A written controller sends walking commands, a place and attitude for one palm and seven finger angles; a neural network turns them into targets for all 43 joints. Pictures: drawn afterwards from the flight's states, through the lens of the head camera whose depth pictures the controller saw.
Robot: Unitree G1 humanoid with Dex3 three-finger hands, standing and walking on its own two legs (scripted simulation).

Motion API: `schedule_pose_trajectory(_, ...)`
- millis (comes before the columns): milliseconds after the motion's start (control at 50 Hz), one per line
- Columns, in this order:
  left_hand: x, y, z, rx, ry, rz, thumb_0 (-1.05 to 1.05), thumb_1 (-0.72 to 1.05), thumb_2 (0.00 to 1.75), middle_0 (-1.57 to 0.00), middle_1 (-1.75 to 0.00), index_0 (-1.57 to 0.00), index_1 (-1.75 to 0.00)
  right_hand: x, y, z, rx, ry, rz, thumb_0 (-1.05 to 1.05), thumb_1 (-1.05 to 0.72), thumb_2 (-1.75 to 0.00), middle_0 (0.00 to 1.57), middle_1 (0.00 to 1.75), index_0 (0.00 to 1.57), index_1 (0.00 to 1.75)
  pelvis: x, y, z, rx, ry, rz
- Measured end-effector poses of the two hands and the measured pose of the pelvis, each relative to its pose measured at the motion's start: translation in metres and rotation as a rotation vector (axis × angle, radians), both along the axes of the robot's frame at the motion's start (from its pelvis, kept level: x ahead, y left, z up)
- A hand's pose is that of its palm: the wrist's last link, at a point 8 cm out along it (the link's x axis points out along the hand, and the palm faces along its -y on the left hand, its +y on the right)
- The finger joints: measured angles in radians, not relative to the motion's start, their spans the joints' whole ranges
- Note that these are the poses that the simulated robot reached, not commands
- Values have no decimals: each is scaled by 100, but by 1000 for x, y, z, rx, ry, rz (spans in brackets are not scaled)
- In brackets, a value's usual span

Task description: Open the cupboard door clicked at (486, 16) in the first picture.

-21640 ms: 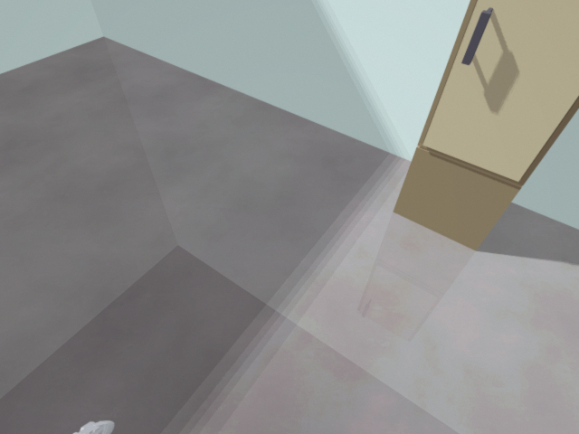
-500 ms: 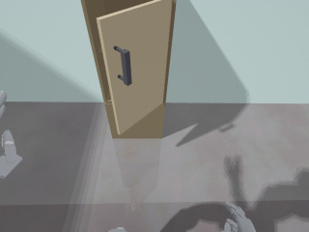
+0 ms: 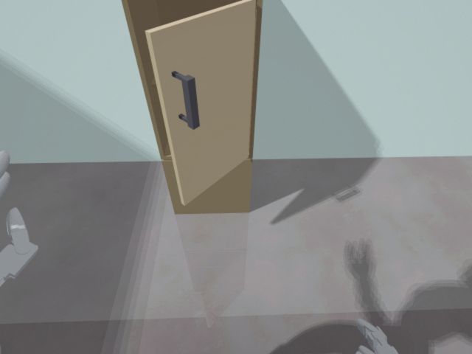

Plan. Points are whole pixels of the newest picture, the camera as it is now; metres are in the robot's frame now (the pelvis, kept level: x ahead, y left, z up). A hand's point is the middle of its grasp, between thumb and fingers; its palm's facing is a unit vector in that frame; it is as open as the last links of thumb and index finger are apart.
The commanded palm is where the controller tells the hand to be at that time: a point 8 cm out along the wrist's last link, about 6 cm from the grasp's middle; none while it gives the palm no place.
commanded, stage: let the arm hang, fingers relaxed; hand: left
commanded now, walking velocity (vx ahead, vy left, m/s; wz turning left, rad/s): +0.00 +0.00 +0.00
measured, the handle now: (185, 100) +0.68 +0.17 +0.08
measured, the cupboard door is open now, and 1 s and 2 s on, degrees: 46 46 46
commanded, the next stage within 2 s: look to check the result in 1.10 s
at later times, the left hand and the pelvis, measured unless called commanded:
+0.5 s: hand out of the picture -0.05 +0.19 -0.16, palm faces +0.06 -0.97 -0.24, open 7.1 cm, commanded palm none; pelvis -0.01 +0.00 +0.01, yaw +3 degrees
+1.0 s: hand out of the picture +0.06 +0.23 -0.14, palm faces +0.02 -0.95 -0.30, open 7.3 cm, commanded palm none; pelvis -0.01 +0.01 +0.02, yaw +2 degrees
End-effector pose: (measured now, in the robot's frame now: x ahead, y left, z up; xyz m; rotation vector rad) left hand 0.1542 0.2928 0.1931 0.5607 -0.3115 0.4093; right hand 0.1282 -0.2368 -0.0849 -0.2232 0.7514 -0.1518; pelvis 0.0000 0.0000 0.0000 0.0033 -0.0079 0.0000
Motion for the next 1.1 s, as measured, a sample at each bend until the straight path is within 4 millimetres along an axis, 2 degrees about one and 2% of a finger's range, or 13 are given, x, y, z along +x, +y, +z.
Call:
schedule_pose_trajectory(40,13,6,-28,-27,118,-3,0,89,90,-21,-30,-21,-30,7,2,-8,24,14,35,2,-90,-90,20,30,20,30,-2,3,-2,4,12,15)
schedule_pose_trajectory(80,25,12,-84,-128,362,29,0,90,90,-20,-30,-20,-30,11,3,-20,43,63,61,1,-90,-90,20,30,20,30,-5,5,-5,16,24,28)
schedule_pose_trajectory(120,22,7,-151,-242,630,68,0,90,90,-20,-30,-20,-30,10,3,-31,55,107,75,1,-90,-90,20,30,20,30,-9,3,-8,33,27,39)
schedule_pose_trajectory(160,1,-10,-213,-336,878,91,0,91,90,-19,-30,-20,-30,5,2,-40,70,147,73,1,-90,-90,20,30,20,30,-11,-1,-10,43,14,40)
schedule_pose_trajectory(200,-33,-35,-262,-432,1104,95,0,91,90,-19,-30,-20,-30,-6,0,-44,81,206,53,1,-90,-90,20,30,20,30,-10,-4,-8,32,-1,47)
schedule_pose_trajectory(240,-73,-61,-298,-525,1289,94,1,91,90,-20,-30,-20,-30,-22,-3,-45,73,281,34,1,-90,-90,20,30,20,30,-8,-5,-4,19,-11,47)
schedule_pose_trajectory(280,-109,-77,-319,-616,1405,139,0,94,90,-20,-30,-20,-30,-40,-6,-46,56,360,12,1,-90,-90,20,30,20,30,-8,-7,-2,9,-20,46)
schedule_pose_trajectory(420,-192,-61,-327,-676,1629,310,-1,99,90,-21,-30,-21,-30,-105,-11,-46,19,615,-40,1,-90,-90,20,30,20,30,-7,-8,8,-8,-21,46)
schedule_pose_trajectory(480,-210,-53,-322,-669,1684,350,-1,96,90,-20,-30,-21,-30,-123,-9,-47,24,671,-56,1,-90,-90,20,30,20,30,-8,-6,10,-9,-20,45)
schedule_pose_trajectory(540,-215,-46,-318,-655,1703,371,0,94,90,-20,-30,-20,-30,-134,-6,-49,32,699,-66,1,-90,-90,20,30,20,30,-9,-3,11,-8,-22,44)
schedule_pose_trajectory(680,-189,-33,-313,-614,1639,348,0,92,90,-20,-30,-20,-30,-131,1,-52,54,677,-67,1,-90,-90,20,30,20,30,-11,3,13,-4,-29,39)
schedule_pose_trajectory(920,-113,-21,-304,-548,1459,236,0,91,90,-20,-30,-20,-30,-91,-3,-46,46,539,-57,1,-90,-90,20,30,20,30,-12,8,14,-1,-34,31)
schedule_pose_trajectory(1100,-95,-8,-297,-513,1430,227,0,91,90,-20,-30,-20,-30,-76,-22,-37,-2,508,-61,1,-90,-90,20,30,20,30,-10,9,16,-1,-31,28)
